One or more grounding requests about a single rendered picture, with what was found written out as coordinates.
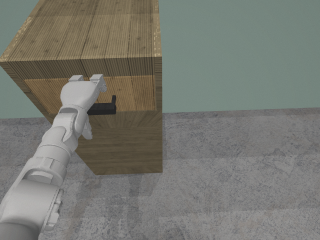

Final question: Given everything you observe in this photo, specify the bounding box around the left robot upper arm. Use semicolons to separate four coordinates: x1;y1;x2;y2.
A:
0;178;65;240

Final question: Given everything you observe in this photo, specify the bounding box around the drawer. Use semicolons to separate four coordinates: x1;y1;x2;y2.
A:
23;75;156;114

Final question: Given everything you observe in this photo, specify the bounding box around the left robot forearm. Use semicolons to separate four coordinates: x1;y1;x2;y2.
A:
0;104;88;220

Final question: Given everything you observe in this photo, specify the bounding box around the handle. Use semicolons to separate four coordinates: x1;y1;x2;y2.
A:
87;95;117;116

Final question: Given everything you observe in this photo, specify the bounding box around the cabinet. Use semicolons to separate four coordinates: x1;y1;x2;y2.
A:
0;0;163;175

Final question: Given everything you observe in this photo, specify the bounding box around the left robot hand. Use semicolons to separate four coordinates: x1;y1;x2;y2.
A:
60;74;107;140

